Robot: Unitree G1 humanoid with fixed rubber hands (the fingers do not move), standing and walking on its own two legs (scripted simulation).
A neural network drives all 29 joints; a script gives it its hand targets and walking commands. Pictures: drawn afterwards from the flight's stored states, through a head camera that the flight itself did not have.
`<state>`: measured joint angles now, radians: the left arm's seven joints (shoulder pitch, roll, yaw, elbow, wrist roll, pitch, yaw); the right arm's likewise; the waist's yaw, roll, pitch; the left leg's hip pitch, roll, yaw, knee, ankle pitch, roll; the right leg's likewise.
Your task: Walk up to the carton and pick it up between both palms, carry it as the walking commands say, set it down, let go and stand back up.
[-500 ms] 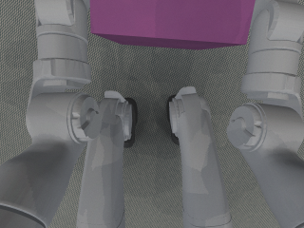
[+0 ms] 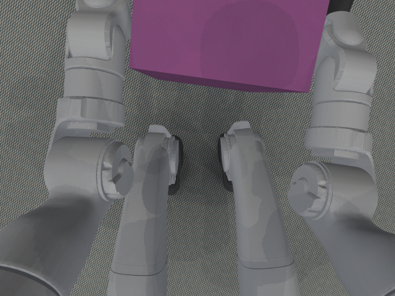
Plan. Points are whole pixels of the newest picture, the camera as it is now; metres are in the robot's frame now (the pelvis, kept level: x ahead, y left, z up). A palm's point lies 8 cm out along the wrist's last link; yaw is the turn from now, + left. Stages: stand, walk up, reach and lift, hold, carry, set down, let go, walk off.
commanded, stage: reach and lift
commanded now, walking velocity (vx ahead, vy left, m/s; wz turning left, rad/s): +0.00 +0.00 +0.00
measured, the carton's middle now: out of the picture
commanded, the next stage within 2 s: none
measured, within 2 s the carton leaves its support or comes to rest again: neither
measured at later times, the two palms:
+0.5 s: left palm out of the picture +0.53 +0.10 -0.01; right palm out of the picture +0.49 -0.21 -0.01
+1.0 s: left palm out of the picture +0.49 +0.11 +0.08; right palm out of the picture +0.46 -0.20 +0.07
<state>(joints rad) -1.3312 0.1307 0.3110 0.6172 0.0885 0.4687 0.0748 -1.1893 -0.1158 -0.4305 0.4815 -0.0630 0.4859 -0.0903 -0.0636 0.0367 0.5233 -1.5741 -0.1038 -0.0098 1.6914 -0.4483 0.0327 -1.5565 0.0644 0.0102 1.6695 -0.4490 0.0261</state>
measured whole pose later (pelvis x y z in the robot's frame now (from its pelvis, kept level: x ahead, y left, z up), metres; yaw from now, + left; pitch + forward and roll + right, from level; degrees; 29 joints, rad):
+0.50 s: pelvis +0.01 -0.01 +0.06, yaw +0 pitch +14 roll +1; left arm -1.16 0.09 0.33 0.55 0.08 0.46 0.07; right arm -1.08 -0.08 -0.39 0.43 -0.08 0.52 -0.09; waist -0.05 0.00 0.52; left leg -1.30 -0.09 0.00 1.47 -0.43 0.02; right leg -1.31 0.07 0.04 1.48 -0.43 0.01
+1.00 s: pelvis +0.02 +0.00 +0.12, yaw +0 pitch +9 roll -1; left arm -0.96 0.04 0.29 0.54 0.11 0.44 0.05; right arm -0.89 -0.02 -0.36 0.44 -0.10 0.50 -0.09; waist -0.07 0.03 0.43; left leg -1.03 -0.10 -0.03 1.25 -0.37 0.03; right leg -1.02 0.06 0.04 1.24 -0.37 0.02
